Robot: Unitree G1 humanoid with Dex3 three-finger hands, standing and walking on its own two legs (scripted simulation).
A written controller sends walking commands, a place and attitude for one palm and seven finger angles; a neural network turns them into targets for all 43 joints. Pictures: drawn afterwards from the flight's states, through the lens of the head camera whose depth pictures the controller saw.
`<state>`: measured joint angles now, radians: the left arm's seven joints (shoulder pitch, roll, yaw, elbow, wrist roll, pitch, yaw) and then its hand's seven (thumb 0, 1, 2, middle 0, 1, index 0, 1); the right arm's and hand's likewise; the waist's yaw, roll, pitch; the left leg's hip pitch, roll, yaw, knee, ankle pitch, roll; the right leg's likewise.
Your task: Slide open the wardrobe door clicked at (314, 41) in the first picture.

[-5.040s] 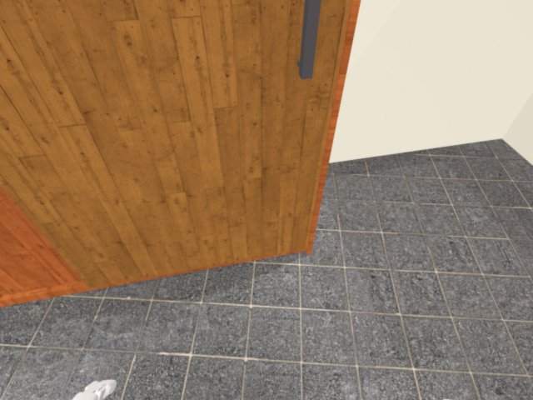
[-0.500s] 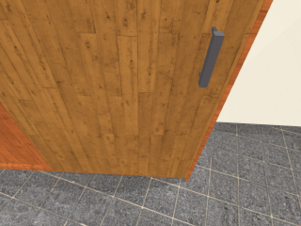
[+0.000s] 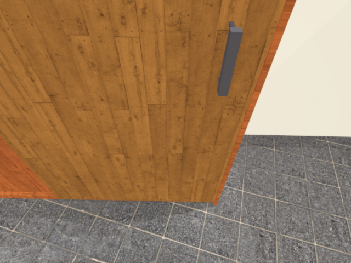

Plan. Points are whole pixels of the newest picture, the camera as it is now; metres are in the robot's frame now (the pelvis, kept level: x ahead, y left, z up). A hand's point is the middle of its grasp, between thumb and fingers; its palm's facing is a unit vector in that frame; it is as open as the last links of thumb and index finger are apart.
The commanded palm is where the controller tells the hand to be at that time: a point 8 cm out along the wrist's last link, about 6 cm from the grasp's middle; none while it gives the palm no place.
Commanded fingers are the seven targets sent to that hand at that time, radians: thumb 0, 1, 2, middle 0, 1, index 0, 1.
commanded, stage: look again from close up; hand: right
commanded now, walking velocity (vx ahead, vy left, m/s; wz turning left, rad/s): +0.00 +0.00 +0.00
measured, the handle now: (226, 60) +0.55 -0.09 +0.20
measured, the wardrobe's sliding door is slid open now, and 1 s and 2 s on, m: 0.00 0.00 0.00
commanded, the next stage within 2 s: shuffle to correct the standing spot in 0.62 s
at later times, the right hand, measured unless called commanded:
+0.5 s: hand out of the picture +0.01 -0.21 -0.17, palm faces -0.01 +0.98 -0.21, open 7.4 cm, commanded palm none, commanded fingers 0.00 -0.90 -0.90 0.20 0.30 0.20 0.30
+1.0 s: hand out of the picture +0.00 -0.17 -0.18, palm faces -0.01 +0.98 -0.18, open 7.4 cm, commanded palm none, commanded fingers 0.00 -0.90 -0.90 0.20 0.30 0.20 0.30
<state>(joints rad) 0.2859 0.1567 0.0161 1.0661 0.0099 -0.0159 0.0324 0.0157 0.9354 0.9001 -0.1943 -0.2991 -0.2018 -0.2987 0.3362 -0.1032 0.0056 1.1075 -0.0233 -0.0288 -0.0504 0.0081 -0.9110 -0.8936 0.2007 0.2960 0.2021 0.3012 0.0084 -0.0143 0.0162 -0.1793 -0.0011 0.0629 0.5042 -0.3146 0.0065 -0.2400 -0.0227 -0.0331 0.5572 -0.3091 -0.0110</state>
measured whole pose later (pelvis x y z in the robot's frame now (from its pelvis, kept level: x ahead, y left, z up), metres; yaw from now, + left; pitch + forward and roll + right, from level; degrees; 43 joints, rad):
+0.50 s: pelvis +0.00 -0.03 +0.00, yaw +1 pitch +0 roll +0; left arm 0.28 0.16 -0.02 1.09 0.01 -0.02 0.02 0.01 0.91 0.90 -0.20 -0.30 -0.20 -0.30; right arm 0.28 -0.18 0.01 1.08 -0.02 0.00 -0.03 0.01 -0.91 -0.89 0.20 0.30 0.20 0.30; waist 0.00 0.01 0.03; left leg -0.17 0.06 0.03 0.47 -0.29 -0.04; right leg -0.20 0.04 -0.07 0.46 -0.26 -0.06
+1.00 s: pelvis +0.02 +0.00 +0.00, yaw +1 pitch +1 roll -1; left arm 0.30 0.14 0.01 1.10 0.02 -0.01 0.02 0.00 0.91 0.90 -0.20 -0.30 -0.20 -0.30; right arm 0.34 -0.16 -0.01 1.09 -0.04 0.00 -0.01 0.01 -0.91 -0.89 0.20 0.30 0.20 0.30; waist 0.00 0.02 0.01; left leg -0.20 0.03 0.04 0.55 -0.36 0.00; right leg -0.22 0.01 -0.06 0.53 -0.32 -0.03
